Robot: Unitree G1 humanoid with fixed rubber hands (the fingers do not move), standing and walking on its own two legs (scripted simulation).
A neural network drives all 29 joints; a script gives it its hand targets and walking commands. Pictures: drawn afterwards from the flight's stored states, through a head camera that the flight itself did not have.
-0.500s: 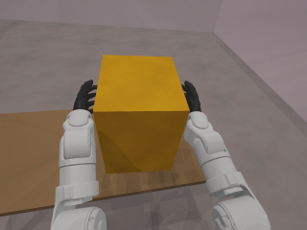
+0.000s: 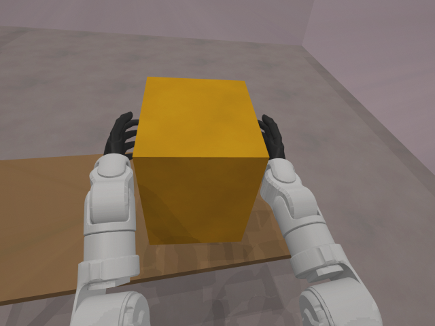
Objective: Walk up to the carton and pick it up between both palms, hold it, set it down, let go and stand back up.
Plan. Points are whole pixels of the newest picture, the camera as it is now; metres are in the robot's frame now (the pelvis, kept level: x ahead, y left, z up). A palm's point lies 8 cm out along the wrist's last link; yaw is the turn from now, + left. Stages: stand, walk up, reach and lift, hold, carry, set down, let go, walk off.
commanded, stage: hold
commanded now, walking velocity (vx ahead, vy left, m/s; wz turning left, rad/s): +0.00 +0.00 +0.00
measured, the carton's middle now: (196, 163) +0.38 +0.02 +0.15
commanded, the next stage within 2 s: set down in 1.00 s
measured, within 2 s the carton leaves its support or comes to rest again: neither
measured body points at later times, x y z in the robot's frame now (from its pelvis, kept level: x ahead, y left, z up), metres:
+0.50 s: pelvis +0.00 +0.00 +0.00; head -0.04 +0.03 +0.45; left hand +0.37 +0.15 +0.18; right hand +0.37 -0.12 +0.18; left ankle +0.05 +0.13 -0.75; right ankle -0.01 -0.10 -0.75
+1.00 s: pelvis +0.00 +0.00 +0.00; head -0.04 +0.03 +0.45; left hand +0.37 +0.15 +0.18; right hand +0.37 -0.12 +0.18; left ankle +0.05 +0.13 -0.75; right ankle -0.01 -0.10 -0.75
